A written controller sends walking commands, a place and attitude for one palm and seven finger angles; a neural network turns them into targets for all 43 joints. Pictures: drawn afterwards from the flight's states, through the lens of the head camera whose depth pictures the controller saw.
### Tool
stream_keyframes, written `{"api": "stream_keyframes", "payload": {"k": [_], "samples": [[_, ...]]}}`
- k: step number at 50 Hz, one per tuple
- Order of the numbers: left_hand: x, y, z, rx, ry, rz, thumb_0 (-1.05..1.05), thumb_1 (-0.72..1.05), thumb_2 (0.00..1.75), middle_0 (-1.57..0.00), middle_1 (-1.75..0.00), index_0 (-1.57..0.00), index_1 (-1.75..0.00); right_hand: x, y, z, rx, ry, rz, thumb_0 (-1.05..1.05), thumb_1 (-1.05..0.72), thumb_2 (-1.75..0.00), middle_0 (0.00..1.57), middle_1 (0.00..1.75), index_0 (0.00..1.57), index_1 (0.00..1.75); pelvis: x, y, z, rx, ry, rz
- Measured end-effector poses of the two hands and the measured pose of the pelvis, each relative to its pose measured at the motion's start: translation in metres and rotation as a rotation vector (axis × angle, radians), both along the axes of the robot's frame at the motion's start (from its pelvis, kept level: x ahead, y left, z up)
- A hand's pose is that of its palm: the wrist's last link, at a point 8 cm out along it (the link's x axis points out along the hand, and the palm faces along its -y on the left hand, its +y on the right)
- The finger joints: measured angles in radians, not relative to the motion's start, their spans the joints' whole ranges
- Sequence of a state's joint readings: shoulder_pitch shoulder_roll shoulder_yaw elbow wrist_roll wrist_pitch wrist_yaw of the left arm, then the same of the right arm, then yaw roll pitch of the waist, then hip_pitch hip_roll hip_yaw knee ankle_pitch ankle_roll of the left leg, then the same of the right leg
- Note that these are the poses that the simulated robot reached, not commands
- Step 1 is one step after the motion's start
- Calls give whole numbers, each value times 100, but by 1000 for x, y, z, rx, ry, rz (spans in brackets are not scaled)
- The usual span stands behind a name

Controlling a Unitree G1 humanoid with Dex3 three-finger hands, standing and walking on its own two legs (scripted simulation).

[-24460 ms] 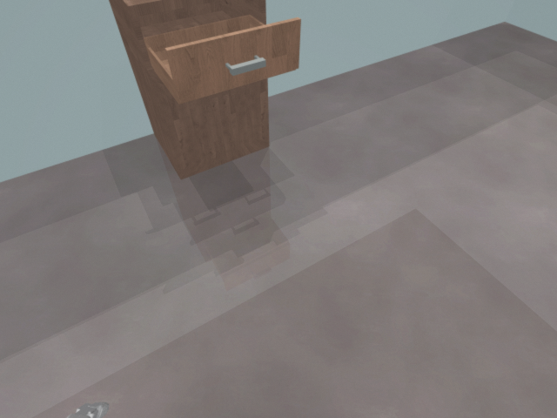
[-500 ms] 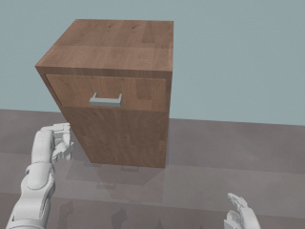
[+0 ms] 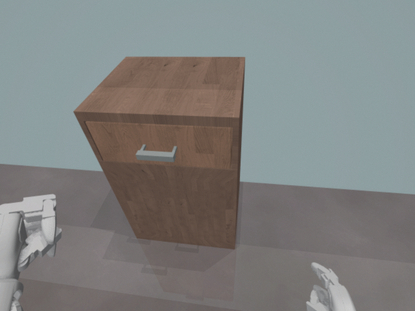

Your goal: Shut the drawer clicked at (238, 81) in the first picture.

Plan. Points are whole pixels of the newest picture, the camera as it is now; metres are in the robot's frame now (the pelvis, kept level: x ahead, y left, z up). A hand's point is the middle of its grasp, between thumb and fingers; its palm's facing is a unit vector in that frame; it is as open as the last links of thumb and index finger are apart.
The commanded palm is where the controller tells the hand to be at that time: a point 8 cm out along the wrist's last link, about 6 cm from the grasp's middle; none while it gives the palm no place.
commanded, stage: draw the hand back to the body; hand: left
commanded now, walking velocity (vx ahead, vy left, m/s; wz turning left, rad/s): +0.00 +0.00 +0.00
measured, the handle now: (157, 152) +0.61 +0.26 -0.08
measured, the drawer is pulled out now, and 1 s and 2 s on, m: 0.00 0.00 0.00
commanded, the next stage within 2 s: step back with the hand held close in 0.12 s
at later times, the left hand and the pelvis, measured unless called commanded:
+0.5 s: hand (56, 236) +0.17 +0.25 +0.15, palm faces +0.33 -0.81 -0.48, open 3.2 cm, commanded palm +0.11 +0.29 +0.17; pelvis -0.02 +0.01 +0.00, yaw -1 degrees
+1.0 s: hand (10, 276) +0.11 +0.27 +0.16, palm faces +0.38 -0.79 -0.48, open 3.2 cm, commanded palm +0.05 +0.31 +0.17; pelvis -0.08 +0.03 -0.01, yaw +0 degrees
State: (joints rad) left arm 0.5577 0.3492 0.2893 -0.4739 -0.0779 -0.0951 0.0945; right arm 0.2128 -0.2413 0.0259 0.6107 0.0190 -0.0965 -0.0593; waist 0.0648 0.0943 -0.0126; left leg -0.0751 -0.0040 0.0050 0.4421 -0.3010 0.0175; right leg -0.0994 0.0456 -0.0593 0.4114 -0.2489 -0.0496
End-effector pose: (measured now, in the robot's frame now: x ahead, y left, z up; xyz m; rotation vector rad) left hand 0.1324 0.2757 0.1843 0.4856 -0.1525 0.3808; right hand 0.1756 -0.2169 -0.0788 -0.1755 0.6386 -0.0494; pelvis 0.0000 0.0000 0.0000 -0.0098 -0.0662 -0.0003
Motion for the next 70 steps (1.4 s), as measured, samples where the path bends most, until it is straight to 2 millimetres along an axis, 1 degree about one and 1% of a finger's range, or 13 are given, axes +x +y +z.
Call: {"api": "stream_keyframes", "payload": {"k": [4,10,13,16,19,26,30,36,42,46,52,61,70], "samples": [[-7,-1,-2,-3,-5,16,1,89,90,-140,-160,-141,-160,-3,-2,-1,0,-4,-4,1,-91,-90,20,30,21,30,-4,-2,0,0,-7,5],[-6,-5,-10,-28,3,13,1,89,90,-140,-160,-141,-160,-12,-5,-2,0,-12,-15,1,-91,-90,20,30,21,30,-9,-5,-1,2,-13,2],[-5,-7,-9,-26,-7,-2,1,89,90,-140,-160,-141,-160,-16,-7,-2,0,-18,-24,1,-91,-90,20,30,21,30,-10,-5,-1,2,-16,-2],[-3,-3,-1,19,-38,-15,1,89,90,-140,-160,-141,-160,-21,-9,-1,-3,-3,-34,1,-91,-90,20,30,21,30,-12,-5,-1,-7,7,0],[1,2,0,44,-45,-21,1,89,90,-140,-160,-141,-160,-29,-14,-3,-14,34,-61,1,-91,-90,20,30,21,30,-15,-1,0,-10,34,-2],[2,10,-9,63,32,-66,1,89,90,-140,-160,-141,-160,-52,-21,-6,-50,113,-136,1,-91,-90,20,30,21,30,-22,13,1,3,70,-12],[-5,18,-8,85,35,-79,1,89,90,-140,-160,-141,-160,-61,-17,-6,-62,130,-153,1,-91,-90,20,30,20,30,-30,19,0,5,76,-11],[-23,28,-4,101,4,-74,1,89,90,-140,-160,-141,-160,-67,-2,-1,-61,100,-137,1,-91,-90,20,30,20,30,-46,27,-2,5,77,-13],[-44,33,-6,108,-27,-59,1,89,90,-140,-160,-141,-160,-73,12,2,-53,52,-101,1,-91,-90,20,30,21,30,-63,32,-7,2,75,-11],[-54,35,-8,107,-52,-53,1,89,90,-140,-160,-141,-160,-81,17,2,-59,40,-82,1,-91,-90,21,30,21,30,-73,33,-10,-3,73,-9],[-62,34,-7,108,-92,-68,1,89,90,-140,-160,-141,-160,-98,15,-1,-84,57,-77,1,-90,-90,21,30,21,30,-83,33,-13,-12,73,-8],[-61,36,-7,132,-118,-115,1,88,90,-141,-160,-141,-160,-123,5,-2,-126,107,-118,1,-90,-90,21,30,21,30,-93,37,-15,-20,85,-12],[-69,35,-8,199,-133,-128,1,88,90,-140,-160,-141,-160,-127,2,-9,-129,95,-116,1,-90,-90,21,30,21,30,-102,33,-24,-12,79,-2]]}}
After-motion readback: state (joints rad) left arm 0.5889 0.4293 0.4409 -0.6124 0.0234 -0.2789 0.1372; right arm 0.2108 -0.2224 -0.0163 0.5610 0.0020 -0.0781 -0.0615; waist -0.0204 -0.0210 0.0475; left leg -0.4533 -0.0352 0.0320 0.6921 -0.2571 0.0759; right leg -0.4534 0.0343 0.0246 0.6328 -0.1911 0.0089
